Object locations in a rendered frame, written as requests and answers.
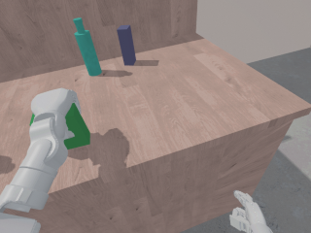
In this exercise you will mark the robot right forearm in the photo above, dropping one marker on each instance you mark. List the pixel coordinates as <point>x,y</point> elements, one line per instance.
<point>259,228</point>

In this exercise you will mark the robot left hand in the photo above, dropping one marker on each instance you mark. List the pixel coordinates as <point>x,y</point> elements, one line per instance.
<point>59,100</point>

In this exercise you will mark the left robot upper arm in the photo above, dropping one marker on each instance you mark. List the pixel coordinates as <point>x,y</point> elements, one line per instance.
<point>18,224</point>

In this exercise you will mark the robot left forearm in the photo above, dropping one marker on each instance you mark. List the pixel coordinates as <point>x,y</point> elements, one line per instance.
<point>30,186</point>

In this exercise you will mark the table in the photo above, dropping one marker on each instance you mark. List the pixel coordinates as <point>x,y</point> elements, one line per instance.
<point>171,137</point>

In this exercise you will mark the sponge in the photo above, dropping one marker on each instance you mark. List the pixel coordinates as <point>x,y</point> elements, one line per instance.
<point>75,124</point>

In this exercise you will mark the robot right hand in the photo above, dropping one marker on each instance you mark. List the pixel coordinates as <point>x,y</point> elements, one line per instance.
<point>242,219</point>

